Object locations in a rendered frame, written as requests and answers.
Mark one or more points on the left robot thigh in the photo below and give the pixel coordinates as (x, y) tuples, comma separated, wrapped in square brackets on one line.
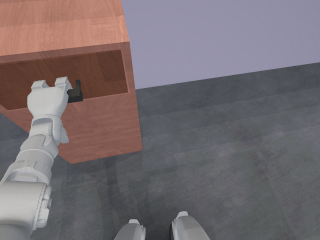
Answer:
[(131, 231)]

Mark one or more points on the robot left upper arm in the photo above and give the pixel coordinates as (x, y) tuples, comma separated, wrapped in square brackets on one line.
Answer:
[(24, 207)]

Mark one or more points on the cabinet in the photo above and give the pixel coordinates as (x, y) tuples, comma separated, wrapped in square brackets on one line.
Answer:
[(97, 127)]

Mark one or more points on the robot left forearm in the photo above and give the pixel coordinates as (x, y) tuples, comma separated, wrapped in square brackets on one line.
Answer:
[(37, 153)]

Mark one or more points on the left robot shin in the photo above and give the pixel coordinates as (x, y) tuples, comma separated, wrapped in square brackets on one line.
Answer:
[(134, 221)]

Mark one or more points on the drawer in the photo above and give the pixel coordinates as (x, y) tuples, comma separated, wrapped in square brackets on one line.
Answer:
[(100, 74)]

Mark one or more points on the left robot hand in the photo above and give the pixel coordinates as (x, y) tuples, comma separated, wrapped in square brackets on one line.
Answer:
[(45, 100)]

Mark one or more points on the handle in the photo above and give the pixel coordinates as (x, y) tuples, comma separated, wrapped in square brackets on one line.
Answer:
[(75, 95)]

